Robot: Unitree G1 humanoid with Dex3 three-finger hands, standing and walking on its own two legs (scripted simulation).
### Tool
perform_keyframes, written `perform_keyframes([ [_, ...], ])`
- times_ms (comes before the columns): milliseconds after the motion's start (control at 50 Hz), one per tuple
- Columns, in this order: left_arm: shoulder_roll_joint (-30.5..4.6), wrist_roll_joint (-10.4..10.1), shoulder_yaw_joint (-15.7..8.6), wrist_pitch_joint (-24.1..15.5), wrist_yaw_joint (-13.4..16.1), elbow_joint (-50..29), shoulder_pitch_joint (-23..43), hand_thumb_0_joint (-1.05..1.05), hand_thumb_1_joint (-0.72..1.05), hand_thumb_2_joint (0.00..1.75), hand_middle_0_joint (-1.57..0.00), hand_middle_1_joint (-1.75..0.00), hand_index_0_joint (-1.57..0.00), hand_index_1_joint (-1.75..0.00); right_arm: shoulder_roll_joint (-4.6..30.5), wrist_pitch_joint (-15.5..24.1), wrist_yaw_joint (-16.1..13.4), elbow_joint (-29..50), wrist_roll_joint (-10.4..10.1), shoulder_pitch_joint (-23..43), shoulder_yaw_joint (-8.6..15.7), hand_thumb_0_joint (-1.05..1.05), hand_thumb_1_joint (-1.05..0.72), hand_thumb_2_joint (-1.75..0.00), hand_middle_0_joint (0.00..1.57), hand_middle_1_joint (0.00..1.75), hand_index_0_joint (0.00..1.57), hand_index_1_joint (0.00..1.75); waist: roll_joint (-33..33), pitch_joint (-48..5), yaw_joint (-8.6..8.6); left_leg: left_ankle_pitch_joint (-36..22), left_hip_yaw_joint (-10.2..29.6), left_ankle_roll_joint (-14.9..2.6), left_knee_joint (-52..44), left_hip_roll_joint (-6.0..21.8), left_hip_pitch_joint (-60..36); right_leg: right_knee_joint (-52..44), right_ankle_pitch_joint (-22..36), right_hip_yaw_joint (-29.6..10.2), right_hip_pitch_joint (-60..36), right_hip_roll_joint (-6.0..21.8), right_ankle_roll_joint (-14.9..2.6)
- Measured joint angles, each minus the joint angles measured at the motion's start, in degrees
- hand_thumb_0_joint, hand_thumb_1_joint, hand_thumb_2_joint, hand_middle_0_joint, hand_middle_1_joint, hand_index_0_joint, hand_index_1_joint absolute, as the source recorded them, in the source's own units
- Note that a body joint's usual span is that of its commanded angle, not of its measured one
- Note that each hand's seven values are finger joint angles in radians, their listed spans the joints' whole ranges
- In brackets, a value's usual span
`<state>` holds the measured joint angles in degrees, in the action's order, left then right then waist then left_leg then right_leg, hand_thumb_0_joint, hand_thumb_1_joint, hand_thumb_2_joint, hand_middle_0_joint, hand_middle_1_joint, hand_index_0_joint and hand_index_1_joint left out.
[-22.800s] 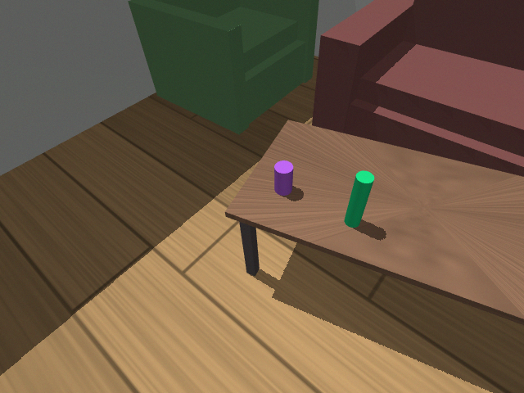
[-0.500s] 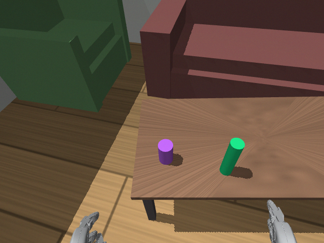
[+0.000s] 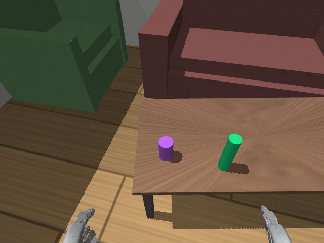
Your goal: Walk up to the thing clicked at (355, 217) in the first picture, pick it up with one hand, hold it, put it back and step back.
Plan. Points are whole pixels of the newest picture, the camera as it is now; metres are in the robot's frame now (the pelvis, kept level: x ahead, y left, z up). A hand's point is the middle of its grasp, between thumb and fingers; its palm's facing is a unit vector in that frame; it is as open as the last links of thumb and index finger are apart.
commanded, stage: home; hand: right
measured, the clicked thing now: (228, 153) +0.49 -0.22 -0.20
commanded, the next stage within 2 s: stand in 1.54 s
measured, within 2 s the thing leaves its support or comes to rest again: neither
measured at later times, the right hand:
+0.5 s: hand out of the picture +0.08 -0.25 -0.10, palm faces -0.01 +0.92 -0.39, open 17.3 cm
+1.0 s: hand out of the picture +0.07 -0.25 -0.11, palm faces -0.02 +0.93 -0.38, open 17.3 cm
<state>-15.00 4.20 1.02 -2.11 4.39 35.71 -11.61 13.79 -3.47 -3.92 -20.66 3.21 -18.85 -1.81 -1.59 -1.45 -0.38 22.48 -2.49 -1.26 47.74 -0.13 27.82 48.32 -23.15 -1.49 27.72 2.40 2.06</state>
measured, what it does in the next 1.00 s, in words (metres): stands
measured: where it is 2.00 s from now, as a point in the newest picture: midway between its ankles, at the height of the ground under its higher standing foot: outside the picture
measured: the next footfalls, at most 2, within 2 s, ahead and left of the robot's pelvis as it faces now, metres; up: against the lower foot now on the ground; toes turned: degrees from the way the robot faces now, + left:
none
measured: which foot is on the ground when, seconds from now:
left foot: down 0.00-1.00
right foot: down 0.00-1.00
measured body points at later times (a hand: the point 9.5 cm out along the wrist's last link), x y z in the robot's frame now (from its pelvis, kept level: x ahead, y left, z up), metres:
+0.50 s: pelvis +0.02 +0.00 +0.04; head +0.01 +0.03 +0.49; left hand +0.08 +0.28 -0.11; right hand +0.08 -0.30 -0.07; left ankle +0.03 +0.11 -0.70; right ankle +0.02 -0.14 -0.70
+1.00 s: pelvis +0.01 +0.00 +0.05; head +0.01 +0.02 +0.50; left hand +0.06 +0.30 -0.10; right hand +0.07 -0.30 -0.08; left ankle +0.03 +0.11 -0.70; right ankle +0.02 -0.14 -0.70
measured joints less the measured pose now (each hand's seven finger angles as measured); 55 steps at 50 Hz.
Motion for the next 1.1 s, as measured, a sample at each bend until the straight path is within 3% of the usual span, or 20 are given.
perform_keyframes([
  [60,-1.25,-0.23,-0.03,1.84,-2.14,4.23,0.83,0.01,0.9,0.9,-0.2,-0.3,-0.2,-0.31,2.12,1.5,2.09,-9.55,0.25,1.98,0.59,-0.01,0.56,-0.05,0.06,0.05,0.06,0.05,-0.28,0.47,-0.23,-0.69,0.26,0.03,-2.21,0.16,-2.74,-2.7,0.92,0.33,-3.01,-0.18,-0.05],
  [160,-2.66,-1.07,-0.95,2.83,-3.5,9.68,-0.77,0.01,0.9,0.9,-0.2,-0.3,-0.2,-0.31,4.03,2.83,2.89,-20.27,-0.54,2.69,1.61,-0.01,0.55,-0.05,0.06,0.06,0.06,0.05,-0.52,0.52,-0.52,-2.42,0.31,0.31,-7.6,0.64,-7.65,-8.93,3.22,0.49,-8.2,-0.71,-0.01],
  [420,-3.51,-2.38,-0.94,3.75,-3.75,22.02,-0.63,0.01,0.9,0.9,-0.2,-0.3,-0.2,-0.3,4.18,4.03,2.24,-36.57,-1.92,6.15,1.45,-0.01,0.52,-0.07,0.06,0.06,0.06,0.06,-1.33,2.63,-0.11,-7.74,0.12,0.6,-20.19,0.97,-17.7,-23.02,9.45,0.56,-18.8,-1.19,-0.12],
  [660,-3.95,-2.59,-0.52,3.38,-3.67,26.53,2.29,0.01,0.9,0.9,-0.2,-0.3,-0.2,-0.3,4.0,4.15,2.24,-42.3,-2.31,9.18,1.06,0.0,0.51,-0.07,0.07,0.06,0.06,0.06,-1.36,3.13,-0.11,-10.93,-0.11,0.37,-25.73,0.33,-21.29,-28.02,12.37,0.42,-22.15,-0.62,0.18],
  [1100,-4.45,-2.91,-0.61,2.95,-4.07,29.65,2.47,0.01,0.9,0.9,-0.2,-0.3,-0.2,-0.3,4.81,3.74,2.94,-45.0,-2.63,10.52,1.18,0.0,0.51,-0.07,0.06,0.06,0.06,0.06,-0.56,3.93,0.17,-12.04,0.26,0.1,-27.43,-0.07,-20.83,-29.95,13.44,0.8,-21.98,-0.26,0.36],
])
